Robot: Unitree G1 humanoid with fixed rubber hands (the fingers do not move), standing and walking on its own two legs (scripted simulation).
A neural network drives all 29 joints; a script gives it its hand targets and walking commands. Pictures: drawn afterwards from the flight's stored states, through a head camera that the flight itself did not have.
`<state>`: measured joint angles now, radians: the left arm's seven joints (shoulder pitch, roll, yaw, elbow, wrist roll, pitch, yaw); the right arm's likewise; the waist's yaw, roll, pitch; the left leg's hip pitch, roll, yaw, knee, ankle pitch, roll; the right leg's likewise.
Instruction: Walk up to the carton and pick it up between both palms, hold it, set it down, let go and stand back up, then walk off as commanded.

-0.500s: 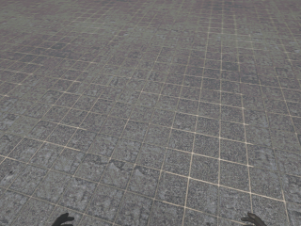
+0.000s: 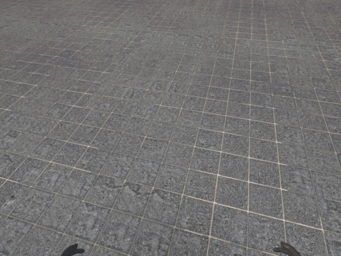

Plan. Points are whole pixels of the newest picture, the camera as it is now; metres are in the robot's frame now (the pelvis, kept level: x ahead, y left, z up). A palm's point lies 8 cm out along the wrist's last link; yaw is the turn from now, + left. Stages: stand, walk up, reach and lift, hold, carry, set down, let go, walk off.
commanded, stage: stand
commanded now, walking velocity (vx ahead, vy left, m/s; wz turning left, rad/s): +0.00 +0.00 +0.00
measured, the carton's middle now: out of the picture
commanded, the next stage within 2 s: none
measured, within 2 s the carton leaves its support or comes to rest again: neither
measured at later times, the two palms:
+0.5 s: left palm out of the picture +0.12 +0.29 -0.08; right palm out of the picture +0.12 -0.27 -0.10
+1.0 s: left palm out of the picture +0.12 +0.29 -0.08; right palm out of the picture +0.12 -0.28 -0.10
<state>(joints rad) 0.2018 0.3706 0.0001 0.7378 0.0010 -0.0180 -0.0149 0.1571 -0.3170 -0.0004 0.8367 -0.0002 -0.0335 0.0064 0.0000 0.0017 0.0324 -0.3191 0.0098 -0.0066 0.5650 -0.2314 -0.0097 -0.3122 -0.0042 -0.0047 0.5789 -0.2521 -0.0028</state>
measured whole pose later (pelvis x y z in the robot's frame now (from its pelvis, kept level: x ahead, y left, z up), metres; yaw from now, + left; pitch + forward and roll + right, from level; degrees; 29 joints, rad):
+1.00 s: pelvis +0.00 +0.00 +0.00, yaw +0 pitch +0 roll +0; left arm 0.20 0.38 0.00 0.76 0.00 -0.02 -0.02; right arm 0.16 -0.32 0.00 0.87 0.00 -0.03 0.01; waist 0.00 0.00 0.01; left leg -0.32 0.01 -0.01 0.54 -0.22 -0.01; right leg -0.31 0.00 -0.01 0.56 -0.24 0.00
